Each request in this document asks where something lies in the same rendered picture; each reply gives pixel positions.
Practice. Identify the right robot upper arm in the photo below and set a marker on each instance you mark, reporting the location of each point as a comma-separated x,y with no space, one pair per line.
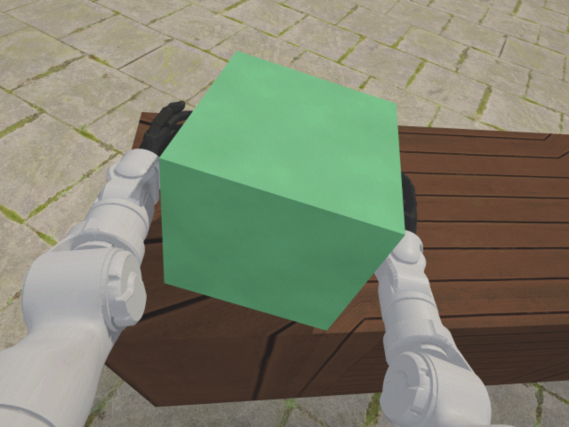
420,390

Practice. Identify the left robot hand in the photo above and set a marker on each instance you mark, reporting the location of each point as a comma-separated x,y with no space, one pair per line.
163,128

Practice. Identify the right robot forearm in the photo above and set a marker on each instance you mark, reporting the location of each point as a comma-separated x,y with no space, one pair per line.
408,308

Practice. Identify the carton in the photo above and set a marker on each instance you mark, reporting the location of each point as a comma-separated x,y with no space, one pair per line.
282,192

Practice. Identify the pedestal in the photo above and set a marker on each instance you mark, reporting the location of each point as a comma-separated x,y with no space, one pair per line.
493,218

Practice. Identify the right robot hand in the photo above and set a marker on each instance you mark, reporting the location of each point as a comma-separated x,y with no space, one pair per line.
409,201

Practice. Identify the left robot forearm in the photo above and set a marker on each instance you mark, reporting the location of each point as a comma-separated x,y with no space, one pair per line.
122,213

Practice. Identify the left robot upper arm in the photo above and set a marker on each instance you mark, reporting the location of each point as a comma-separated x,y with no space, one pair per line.
76,304

